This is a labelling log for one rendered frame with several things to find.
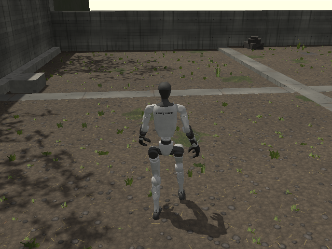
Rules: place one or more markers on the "robot right forearm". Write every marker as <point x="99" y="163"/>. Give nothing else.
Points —
<point x="192" y="138"/>

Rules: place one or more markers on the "right robot upper arm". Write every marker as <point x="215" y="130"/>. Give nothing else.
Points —
<point x="184" y="118"/>

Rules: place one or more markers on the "robot left foot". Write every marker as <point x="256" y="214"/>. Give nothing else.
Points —
<point x="156" y="215"/>

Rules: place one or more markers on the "robot left forearm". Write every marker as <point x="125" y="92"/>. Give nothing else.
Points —
<point x="142" y="134"/>

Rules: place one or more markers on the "robot left hand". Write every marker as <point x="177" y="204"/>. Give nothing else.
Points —
<point x="141" y="141"/>

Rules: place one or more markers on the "robot right hand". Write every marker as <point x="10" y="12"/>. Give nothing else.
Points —
<point x="196" y="149"/>

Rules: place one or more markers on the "robot left shin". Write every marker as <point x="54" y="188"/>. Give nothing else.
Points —
<point x="156" y="195"/>

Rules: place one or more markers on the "left robot upper arm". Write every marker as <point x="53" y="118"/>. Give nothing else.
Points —
<point x="146" y="117"/>

